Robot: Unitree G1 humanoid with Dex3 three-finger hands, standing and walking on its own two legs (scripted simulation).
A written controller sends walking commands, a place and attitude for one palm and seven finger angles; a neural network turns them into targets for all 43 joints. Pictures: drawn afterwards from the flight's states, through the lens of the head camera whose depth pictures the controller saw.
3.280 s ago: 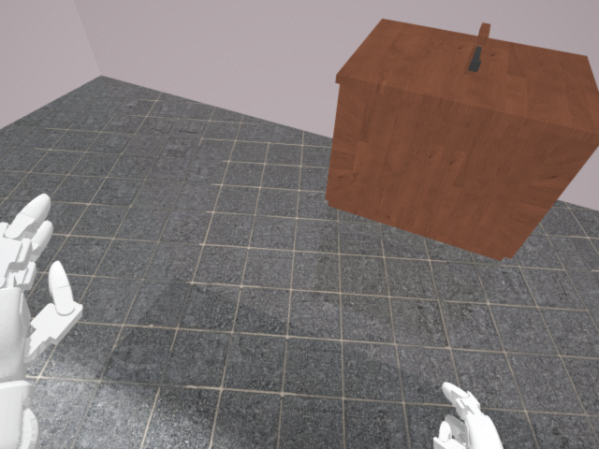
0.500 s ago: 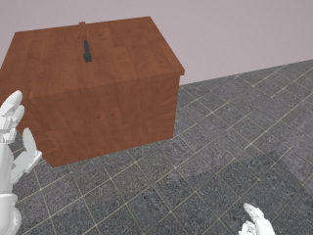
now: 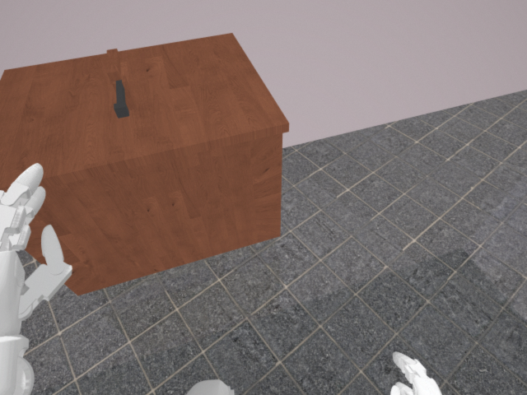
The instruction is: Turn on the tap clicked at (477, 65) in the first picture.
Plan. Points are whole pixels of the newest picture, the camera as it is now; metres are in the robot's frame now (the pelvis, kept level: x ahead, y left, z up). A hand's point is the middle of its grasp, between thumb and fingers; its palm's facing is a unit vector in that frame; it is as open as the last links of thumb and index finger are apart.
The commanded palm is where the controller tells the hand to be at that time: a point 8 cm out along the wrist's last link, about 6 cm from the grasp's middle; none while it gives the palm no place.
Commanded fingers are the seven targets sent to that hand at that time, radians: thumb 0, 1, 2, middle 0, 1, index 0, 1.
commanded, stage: take the last steps up to it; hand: left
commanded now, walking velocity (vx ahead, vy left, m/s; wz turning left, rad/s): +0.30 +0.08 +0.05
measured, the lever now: (121, 110) +0.74 +0.40 +0.01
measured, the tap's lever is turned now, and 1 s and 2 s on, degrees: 0 0 0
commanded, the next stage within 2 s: come to a stop and stand still in 1.26 s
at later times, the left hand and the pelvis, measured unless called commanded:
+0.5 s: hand (83, 185) +0.32 +0.24 +0.19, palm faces +0.40 -0.80 -0.44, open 7.4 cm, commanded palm +0.27 +0.29 +0.18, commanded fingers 0.00 0.90 0.90 -0.20 -0.30 -0.20 -0.30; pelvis +0.11 +0.01 +0.00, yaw +0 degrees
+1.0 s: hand (105, 126) +0.45 +0.26 +0.19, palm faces +0.43 -0.82 -0.38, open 7.4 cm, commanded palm +0.39 +0.30 +0.18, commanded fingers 0.00 0.90 0.90 -0.20 -0.30 -0.20 -0.30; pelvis +0.23 +0.02 -0.01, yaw -1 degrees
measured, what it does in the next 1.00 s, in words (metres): walks ahead: left foot, then right foot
